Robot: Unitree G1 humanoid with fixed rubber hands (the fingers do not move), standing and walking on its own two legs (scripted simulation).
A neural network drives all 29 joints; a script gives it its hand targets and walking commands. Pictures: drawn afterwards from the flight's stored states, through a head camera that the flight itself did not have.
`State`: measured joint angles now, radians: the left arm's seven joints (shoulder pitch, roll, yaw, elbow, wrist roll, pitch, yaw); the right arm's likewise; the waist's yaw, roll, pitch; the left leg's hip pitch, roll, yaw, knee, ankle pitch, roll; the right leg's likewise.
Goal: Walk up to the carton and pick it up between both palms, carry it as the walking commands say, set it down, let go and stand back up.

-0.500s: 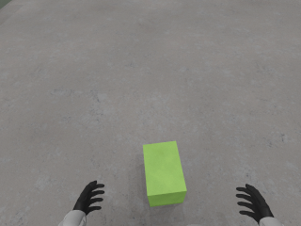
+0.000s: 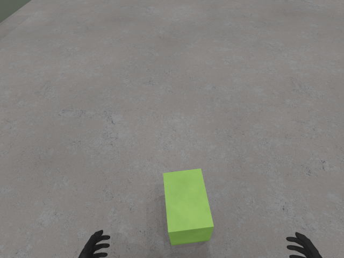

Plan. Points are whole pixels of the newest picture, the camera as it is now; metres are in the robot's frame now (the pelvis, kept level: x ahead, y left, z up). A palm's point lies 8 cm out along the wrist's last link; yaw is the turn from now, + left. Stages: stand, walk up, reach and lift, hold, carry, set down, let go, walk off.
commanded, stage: stand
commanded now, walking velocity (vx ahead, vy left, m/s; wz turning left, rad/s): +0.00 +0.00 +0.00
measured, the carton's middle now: (186, 207) +0.46 +0.00 -0.64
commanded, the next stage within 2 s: none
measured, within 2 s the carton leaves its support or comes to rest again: neither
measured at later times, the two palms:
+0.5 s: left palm out of the picture +0.11 +0.25 -0.11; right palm out of the picture +0.11 -0.28 -0.10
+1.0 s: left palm out of the picture +0.09 +0.26 -0.11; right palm out of the picture +0.08 -0.29 -0.11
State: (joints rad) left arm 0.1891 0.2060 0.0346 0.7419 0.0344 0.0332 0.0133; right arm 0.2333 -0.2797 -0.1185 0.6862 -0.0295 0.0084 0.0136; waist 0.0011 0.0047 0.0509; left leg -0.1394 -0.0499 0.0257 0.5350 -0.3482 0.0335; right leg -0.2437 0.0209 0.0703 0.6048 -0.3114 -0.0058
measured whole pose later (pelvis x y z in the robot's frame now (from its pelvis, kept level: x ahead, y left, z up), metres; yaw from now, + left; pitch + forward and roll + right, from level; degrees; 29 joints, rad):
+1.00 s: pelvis +0.01 +0.00 +0.00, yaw +0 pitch -1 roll +1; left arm 0.19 0.23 0.03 0.95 0.03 0.00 0.03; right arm 0.24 -0.29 -0.12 0.88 -0.03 -0.01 -0.01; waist 0.00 0.00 0.01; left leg -0.14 -0.05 0.03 0.49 -0.33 0.03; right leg -0.24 0.02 0.07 0.56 -0.29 -0.01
